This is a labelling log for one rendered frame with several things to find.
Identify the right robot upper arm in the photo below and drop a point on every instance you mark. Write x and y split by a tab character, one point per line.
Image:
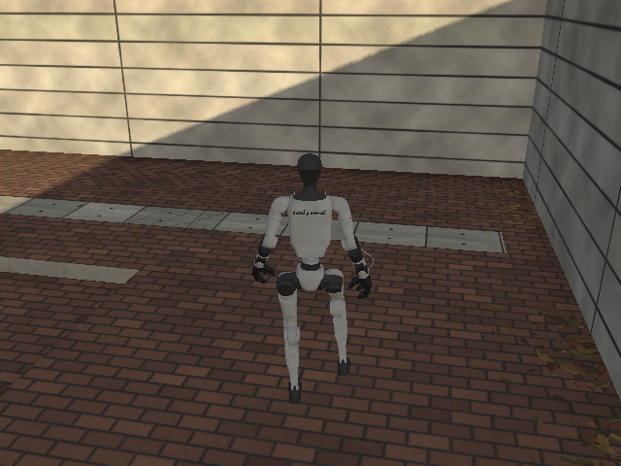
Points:
341	206

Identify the robot right foot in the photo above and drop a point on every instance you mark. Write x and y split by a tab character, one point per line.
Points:
343	368

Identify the right robot forearm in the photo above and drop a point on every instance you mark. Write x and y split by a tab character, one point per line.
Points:
358	261

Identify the left robot forearm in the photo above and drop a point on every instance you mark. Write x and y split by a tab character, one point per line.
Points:
262	255

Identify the left robot hand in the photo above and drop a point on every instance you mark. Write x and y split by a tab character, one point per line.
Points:
266	270

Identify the right robot hand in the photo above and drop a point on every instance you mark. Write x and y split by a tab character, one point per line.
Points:
364	283

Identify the left robot upper arm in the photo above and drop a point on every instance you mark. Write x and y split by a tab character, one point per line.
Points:
273	222

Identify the robot torso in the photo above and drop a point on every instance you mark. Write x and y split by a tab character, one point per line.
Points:
310	235

